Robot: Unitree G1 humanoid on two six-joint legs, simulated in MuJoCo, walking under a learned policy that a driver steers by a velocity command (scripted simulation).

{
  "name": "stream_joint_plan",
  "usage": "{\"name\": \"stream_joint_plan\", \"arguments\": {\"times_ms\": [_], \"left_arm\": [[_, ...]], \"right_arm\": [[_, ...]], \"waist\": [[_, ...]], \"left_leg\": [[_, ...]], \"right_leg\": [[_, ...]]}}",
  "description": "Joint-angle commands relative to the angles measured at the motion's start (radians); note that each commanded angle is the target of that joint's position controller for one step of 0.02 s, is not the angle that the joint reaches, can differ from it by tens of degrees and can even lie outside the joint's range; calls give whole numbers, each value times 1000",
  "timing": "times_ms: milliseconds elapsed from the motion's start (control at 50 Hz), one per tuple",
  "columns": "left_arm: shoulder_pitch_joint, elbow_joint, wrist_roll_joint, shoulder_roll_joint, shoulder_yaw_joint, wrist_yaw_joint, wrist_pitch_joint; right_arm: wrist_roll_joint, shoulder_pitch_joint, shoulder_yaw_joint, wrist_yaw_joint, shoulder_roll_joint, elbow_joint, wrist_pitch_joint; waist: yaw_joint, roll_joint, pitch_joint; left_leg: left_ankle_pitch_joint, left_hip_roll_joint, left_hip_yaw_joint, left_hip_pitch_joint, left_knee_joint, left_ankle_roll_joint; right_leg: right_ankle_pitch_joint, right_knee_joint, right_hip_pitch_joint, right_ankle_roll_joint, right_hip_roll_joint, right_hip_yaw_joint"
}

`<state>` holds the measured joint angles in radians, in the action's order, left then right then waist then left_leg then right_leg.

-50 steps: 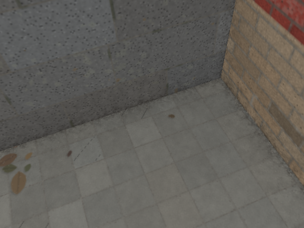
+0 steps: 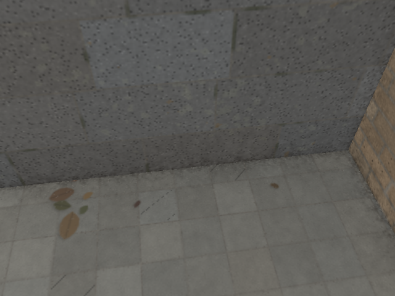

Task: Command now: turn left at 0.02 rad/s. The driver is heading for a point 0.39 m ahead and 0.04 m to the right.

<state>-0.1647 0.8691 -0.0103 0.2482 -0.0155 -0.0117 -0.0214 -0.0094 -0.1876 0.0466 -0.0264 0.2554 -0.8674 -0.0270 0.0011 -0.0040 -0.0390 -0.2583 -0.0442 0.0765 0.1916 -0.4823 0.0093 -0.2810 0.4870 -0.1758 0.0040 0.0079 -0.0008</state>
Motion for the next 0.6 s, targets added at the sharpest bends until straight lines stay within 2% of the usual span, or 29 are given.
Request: {"name": "stream_joint_plan", "arguments": {"times_ms": [20,320,580,600], "left_arm": [[9,-30,1,126,-26,-4,-11],[-25,70,3,121,-14,-10,-7],[-68,119,5,112,-5,-15,-5],[-85,130,5,107,-4,-16,-4]], "right_arm": [[2,15,24,-7,107,20,13],[7,12,18,-17,102,-128,15],[7,1,7,-19,89,-206,16],[8,-16,4,-20,77,-217,15]], "waist": [[-5,12,38],[-3,0,21],[-3,3,9],[-2,-4,30]], "left_leg": [[196,63,63,-31,69,17],[196,60,41,-42,85,7],[175,56,24,-28,92,-2],[85,42,6,-34,87,-1]], "right_leg": [[146,-91,-20,-21,54,55],[142,-114,-19,-25,34,46],[130,-123,-25,-33,27,47],[24,-135,-17,-37,21,45]]}}
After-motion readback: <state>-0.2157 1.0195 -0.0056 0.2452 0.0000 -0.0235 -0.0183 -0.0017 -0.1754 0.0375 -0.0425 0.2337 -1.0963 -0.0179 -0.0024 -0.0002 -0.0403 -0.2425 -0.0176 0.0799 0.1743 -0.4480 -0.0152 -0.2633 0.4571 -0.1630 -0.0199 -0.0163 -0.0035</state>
